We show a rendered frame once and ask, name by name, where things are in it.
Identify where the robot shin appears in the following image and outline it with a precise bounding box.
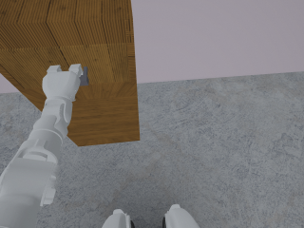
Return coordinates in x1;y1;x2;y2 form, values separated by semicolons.
169;204;181;211
113;209;124;215

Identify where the cabinet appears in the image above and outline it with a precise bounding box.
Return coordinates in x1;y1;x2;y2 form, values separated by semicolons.
0;0;141;147

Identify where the left robot forearm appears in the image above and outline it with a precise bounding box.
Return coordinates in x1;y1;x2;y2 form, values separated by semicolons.
0;96;73;193

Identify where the handle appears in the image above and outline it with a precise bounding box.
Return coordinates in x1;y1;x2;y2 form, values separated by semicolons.
79;66;89;86

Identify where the drawer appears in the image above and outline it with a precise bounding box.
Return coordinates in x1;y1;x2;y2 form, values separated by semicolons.
0;43;129;88

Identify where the robot right shin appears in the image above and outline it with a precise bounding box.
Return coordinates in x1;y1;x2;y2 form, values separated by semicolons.
169;204;181;211

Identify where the robot left shin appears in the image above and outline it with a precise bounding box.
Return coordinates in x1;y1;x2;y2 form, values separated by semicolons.
113;209;124;215

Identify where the left robot upper arm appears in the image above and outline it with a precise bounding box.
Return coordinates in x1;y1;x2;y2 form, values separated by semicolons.
0;158;60;228

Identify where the robot left hand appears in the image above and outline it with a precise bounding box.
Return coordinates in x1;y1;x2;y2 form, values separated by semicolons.
42;64;84;102

